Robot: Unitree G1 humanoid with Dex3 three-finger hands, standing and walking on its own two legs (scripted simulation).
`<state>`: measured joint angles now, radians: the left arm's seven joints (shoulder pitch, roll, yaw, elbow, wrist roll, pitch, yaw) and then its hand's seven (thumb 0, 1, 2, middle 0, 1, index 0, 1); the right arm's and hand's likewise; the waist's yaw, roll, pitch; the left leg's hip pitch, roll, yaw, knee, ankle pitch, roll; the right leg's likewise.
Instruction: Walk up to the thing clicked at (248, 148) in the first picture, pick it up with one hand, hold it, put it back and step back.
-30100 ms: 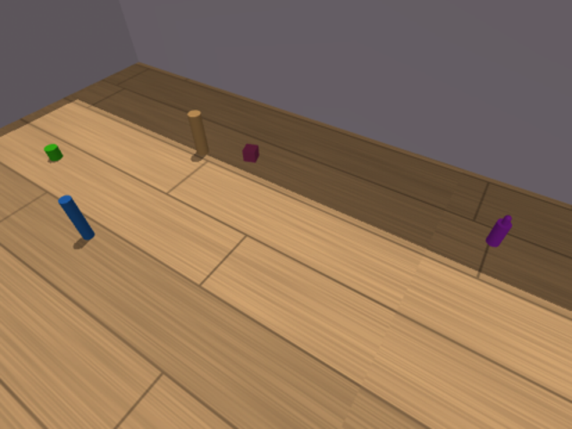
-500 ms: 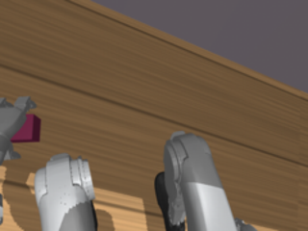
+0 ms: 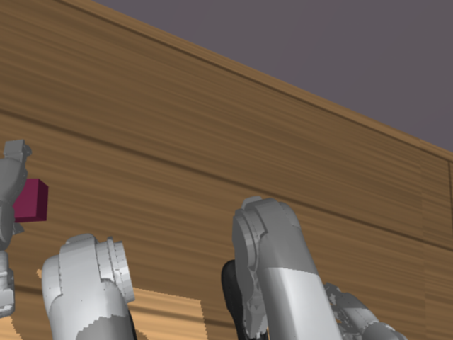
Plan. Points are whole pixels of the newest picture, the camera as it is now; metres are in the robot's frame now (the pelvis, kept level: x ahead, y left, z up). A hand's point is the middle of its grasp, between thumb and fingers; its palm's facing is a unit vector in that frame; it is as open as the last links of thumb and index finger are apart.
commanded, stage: rest palm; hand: left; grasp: from above
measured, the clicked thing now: (21, 201) +0.41 +0.29 -0.26
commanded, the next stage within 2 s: close in 0.86 s
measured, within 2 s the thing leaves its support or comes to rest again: neither
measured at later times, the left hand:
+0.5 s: hand (32, 210) +0.38 +0.26 -0.22, palm faces -0.37 -0.01 -0.93, open 14.2 cm
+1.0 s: hand (19, 214) +0.38 +0.29 -0.23, palm faces -0.50 -0.09 -0.86, open 14.1 cm
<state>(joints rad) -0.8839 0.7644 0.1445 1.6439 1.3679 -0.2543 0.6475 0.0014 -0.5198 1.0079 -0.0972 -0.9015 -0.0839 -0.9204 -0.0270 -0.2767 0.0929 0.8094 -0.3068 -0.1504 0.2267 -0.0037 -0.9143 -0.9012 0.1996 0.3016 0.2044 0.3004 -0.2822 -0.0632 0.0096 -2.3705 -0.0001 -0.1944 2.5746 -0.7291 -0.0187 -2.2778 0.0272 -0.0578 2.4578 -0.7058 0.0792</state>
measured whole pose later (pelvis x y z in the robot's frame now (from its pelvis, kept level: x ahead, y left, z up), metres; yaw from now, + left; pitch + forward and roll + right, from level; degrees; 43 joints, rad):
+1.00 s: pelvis +0.00 +0.00 +0.00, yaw -2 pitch +26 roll -12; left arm -0.79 0.82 0.07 1.55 1.38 -0.47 0.62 0.00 -0.48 0.99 -0.09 -0.89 -0.09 -0.91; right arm 0.04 -0.28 0.15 0.83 -0.32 -0.13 0.26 0.00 -0.91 -0.90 0.20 0.30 0.21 0.30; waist -0.24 -0.09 0.09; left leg -2.33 0.01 -0.24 2.60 -0.75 -0.02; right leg -2.23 0.05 -0.09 2.45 -0.70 0.08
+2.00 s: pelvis -0.01 +0.01 +0.00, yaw -3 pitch +26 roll -12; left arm -0.79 0.74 0.01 1.62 1.43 -0.29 0.85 0.00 -0.29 0.86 -0.22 -0.79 -0.23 -0.80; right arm 0.00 -0.30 0.15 0.83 -0.33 -0.19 0.29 0.00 -0.89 -0.89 0.20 0.30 0.20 0.30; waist -0.29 -0.10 0.05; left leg -2.33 0.03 -0.23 2.59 -0.75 -0.01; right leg -2.24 0.06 -0.09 2.43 -0.68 0.06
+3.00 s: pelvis +0.00 +0.01 +0.00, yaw -3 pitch +26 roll -12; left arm -0.86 0.82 0.07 1.66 1.33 -0.32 0.64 -0.02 -0.10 0.73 -0.46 -0.65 -0.44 -0.66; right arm 0.03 -0.33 0.16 0.81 -0.32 -0.21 0.28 0.00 -0.90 -0.90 0.20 0.30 0.20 0.30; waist -0.29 -0.09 0.08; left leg -2.35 0.00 -0.24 2.61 -0.74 -0.01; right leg -2.24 0.05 -0.10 2.45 -0.69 0.08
